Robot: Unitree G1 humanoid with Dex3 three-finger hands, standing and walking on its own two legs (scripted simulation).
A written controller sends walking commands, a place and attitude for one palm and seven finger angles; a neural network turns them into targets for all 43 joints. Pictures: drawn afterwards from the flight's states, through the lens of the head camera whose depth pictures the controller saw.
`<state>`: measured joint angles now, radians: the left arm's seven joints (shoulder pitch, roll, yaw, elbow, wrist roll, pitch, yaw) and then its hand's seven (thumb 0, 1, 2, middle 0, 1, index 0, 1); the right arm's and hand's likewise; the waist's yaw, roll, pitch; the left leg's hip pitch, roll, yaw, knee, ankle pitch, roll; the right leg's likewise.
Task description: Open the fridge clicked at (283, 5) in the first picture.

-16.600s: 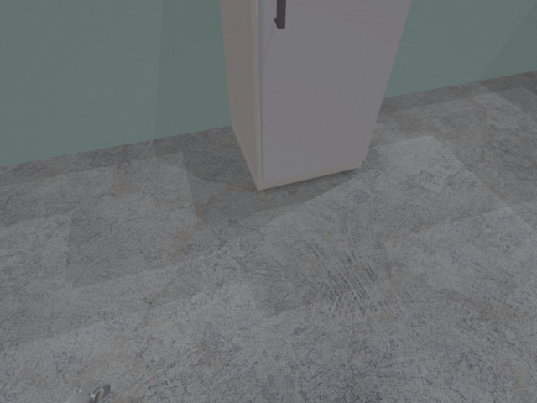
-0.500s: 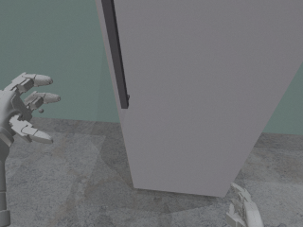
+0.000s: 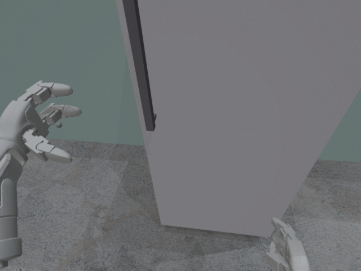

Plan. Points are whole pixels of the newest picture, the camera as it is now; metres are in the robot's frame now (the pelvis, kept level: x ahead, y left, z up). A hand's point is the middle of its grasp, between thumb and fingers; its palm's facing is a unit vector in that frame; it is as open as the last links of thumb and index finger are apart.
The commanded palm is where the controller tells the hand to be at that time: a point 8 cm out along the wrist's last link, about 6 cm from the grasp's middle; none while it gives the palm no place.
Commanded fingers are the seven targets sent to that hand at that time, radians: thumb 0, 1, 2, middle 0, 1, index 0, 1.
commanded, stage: move the hooked fingers beside the handle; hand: left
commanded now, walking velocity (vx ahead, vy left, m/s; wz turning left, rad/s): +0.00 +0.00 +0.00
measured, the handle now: (144, 68) +0.49 +0.15 +0.24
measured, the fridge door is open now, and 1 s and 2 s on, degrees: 0 0 0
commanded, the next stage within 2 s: none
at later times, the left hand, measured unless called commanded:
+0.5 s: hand (79, 110) +0.35 +0.25 +0.22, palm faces +0.02 -1.00 -0.05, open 14.0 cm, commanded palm +0.32 +0.29 +0.22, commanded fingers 0.00 -0.50 0.30 -0.30 -1.20 -0.30 -1.20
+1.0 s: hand (103, 97) +0.40 +0.22 +0.22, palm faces +0.00 -1.00 -0.02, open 14.0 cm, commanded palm +0.37 +0.27 +0.22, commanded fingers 0.00 -0.50 0.30 -0.30 -1.20 -0.30 -1.20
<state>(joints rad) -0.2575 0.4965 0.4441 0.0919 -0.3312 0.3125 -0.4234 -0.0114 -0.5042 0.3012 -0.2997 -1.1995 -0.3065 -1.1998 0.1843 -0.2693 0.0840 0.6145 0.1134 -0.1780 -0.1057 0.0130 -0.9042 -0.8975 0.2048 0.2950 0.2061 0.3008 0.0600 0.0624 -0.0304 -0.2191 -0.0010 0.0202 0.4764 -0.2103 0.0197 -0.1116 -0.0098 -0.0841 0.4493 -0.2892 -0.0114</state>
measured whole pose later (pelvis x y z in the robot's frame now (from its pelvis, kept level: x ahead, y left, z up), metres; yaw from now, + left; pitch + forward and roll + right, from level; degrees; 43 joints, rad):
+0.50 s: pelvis +0.00 +0.01 +0.00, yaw -1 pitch -2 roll -1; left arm -0.43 0.48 0.38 0.28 -0.27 0.30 -0.35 -0.01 -0.50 0.30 -0.30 -1.20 -0.30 -1.20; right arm 0.21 -0.28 0.07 0.62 0.11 -0.14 -0.11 0.01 -0.90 -0.90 0.20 0.29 0.21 0.30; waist 0.03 0.05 -0.02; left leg -0.23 0.00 0.03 0.46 -0.20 0.03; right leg -0.13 -0.01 -0.07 0.43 -0.27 -0.01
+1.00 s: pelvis +0.00 +0.00 +0.00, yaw -2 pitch -1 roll +0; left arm -0.59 0.45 0.32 0.45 -0.24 0.27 -0.28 -0.01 -0.50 0.30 -0.30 -1.20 -0.31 -1.20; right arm 0.23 -0.27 0.06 0.64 0.10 -0.09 -0.11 0.01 -0.90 -0.90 0.21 0.30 0.21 0.30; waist 0.00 0.04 -0.03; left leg -0.24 0.00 0.05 0.44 -0.20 0.03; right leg -0.14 -0.01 -0.06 0.42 -0.27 -0.01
